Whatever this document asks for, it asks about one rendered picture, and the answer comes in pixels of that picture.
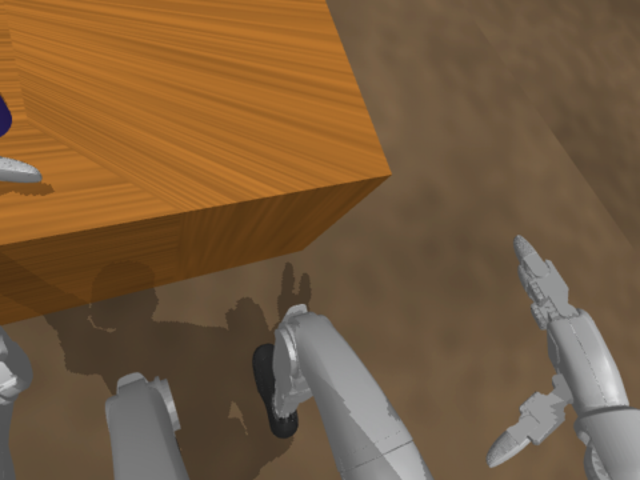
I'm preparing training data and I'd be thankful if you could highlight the left robot hand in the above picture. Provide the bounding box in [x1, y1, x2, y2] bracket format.
[0, 156, 42, 183]

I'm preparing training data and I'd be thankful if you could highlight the right robot hand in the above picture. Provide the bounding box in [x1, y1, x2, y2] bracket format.
[486, 235, 629, 468]

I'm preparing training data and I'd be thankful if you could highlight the right robot arm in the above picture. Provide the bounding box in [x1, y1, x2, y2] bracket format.
[573, 406, 640, 480]

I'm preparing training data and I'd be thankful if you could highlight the can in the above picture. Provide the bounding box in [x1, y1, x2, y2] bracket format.
[0, 96, 12, 137]

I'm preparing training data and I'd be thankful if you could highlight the left robot arm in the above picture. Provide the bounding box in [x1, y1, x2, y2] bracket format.
[0, 326, 33, 480]

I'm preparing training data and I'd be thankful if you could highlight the right robot foot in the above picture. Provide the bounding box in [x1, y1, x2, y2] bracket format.
[252, 344, 298, 438]

